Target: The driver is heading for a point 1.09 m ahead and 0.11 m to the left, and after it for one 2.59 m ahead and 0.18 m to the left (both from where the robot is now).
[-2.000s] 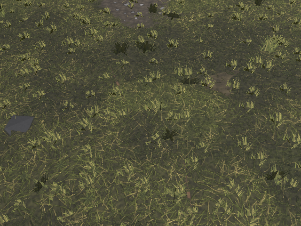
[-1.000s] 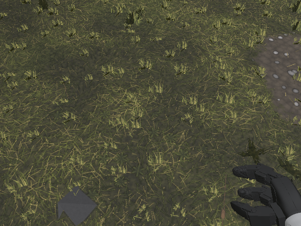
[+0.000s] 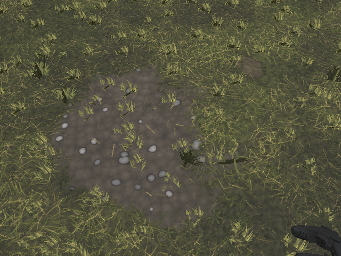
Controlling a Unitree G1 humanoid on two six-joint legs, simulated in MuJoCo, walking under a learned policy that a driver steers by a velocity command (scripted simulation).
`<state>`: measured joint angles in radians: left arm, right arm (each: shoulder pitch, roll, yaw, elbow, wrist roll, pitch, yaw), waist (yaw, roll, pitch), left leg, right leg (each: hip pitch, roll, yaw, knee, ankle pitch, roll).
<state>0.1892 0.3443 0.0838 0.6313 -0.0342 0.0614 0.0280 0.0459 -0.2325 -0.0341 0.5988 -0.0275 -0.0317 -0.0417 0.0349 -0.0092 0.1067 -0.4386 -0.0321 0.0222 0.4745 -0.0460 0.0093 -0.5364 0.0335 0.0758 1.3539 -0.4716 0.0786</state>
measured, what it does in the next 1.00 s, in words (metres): walks ahead: right foot, then left foot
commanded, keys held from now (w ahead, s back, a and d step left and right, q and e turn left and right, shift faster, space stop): e+shift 0.02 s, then shift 0.52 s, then w+shift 0.26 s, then w+q+shift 0.20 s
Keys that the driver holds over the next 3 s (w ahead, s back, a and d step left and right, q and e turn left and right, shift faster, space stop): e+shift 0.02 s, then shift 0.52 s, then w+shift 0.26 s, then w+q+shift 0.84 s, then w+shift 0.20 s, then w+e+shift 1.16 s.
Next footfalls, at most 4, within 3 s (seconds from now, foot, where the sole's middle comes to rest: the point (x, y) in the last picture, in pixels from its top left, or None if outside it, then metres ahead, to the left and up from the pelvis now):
0.26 right None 0.07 -0.12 -0.76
0.58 left None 0.08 0.12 -0.76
0.94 right None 0.19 -0.20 -0.76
1.42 left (190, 208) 0.60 -0.01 -0.76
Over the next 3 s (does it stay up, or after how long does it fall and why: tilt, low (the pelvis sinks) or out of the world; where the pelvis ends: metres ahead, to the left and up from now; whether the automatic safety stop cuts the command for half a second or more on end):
stays up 1.81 0.33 0.01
